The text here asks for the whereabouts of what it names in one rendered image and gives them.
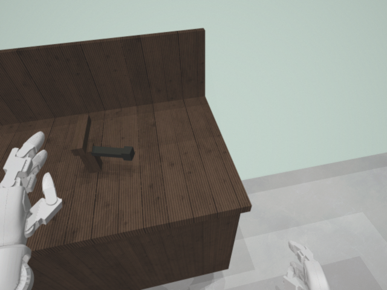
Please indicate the left robot hand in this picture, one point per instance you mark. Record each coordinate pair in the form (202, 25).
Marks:
(21, 169)

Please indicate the robot left forearm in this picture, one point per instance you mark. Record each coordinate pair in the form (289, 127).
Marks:
(15, 273)

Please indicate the counter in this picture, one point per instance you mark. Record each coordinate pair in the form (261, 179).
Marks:
(169, 214)

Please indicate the tap lever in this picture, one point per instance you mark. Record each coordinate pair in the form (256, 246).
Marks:
(127, 153)

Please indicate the right robot hand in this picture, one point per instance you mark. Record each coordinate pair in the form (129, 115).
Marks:
(309, 277)

